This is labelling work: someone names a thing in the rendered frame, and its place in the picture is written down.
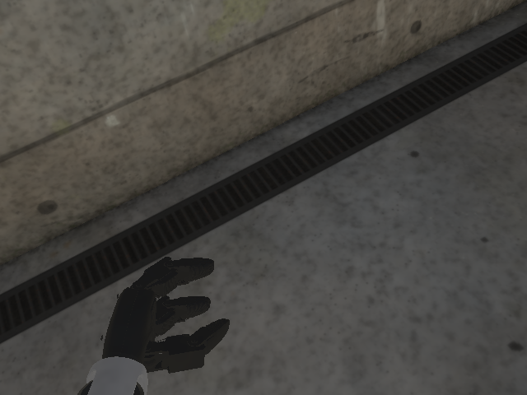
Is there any robot left hand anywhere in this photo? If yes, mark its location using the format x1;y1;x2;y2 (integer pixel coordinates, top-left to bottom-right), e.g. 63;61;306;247
101;257;230;374

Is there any robot left forearm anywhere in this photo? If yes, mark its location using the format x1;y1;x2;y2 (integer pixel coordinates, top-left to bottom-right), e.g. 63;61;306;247
77;356;148;395

